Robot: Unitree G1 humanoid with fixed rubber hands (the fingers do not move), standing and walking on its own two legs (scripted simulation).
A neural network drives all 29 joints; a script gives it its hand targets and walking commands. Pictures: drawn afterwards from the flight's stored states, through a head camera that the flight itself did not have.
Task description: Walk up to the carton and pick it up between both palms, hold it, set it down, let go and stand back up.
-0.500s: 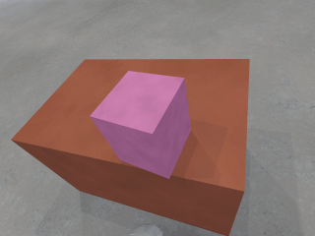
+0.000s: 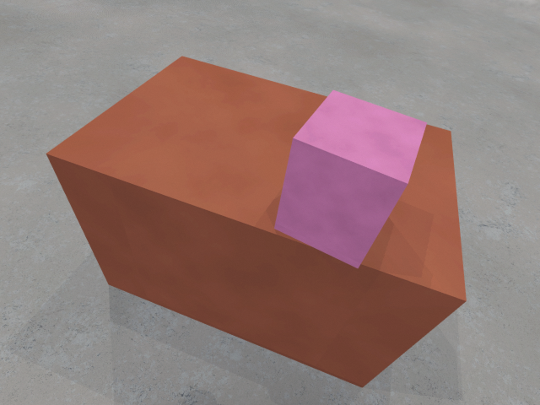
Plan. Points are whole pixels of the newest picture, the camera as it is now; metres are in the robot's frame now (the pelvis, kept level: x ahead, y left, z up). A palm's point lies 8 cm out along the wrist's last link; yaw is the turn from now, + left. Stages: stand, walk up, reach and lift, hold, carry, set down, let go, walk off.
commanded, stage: walk up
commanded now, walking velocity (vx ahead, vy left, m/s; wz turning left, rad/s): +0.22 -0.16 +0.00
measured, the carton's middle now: (345, 179) +0.56 -0.11 +0.02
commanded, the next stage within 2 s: none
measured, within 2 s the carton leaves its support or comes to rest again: neither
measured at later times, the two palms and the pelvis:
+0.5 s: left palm out of the picture +0.04 +0.34 -0.14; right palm out of the picture -0.12 -0.11 -0.07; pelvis +0.02 +0.10 +0.03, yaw -3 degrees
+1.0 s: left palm out of the picture -0.01 +0.40 -0.18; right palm out of the picture +0.04 -0.06 -0.13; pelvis -0.03 +0.17 -0.02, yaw +3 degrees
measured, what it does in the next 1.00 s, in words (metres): steps to the left: right foot, then left foot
